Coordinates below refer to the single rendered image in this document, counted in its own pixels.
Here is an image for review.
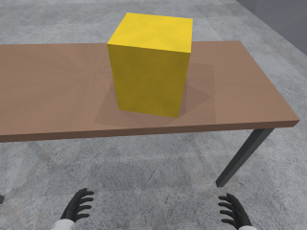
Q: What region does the robot left forearm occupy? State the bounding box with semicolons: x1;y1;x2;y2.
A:
51;218;76;230

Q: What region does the right robot hand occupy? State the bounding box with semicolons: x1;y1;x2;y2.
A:
218;193;252;230

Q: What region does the carton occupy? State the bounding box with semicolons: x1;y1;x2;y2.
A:
107;12;193;118

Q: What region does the table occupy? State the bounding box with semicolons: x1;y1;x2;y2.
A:
0;40;300;204

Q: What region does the left robot hand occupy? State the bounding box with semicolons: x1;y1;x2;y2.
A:
60;188;94;222

